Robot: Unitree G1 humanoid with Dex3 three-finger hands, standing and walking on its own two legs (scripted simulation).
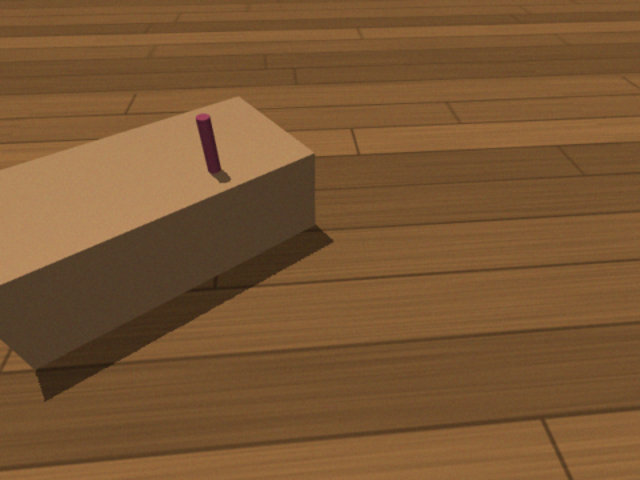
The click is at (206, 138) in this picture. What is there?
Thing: slim round
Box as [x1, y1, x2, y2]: [196, 114, 220, 172]
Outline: 199,114 196,116 196,121 208,171 217,172 220,170 220,166 209,115
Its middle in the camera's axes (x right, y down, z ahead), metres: -0.39 -0.34 +1.39
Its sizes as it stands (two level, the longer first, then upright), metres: 0.047 0.047 0.214
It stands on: a support 0.39 m high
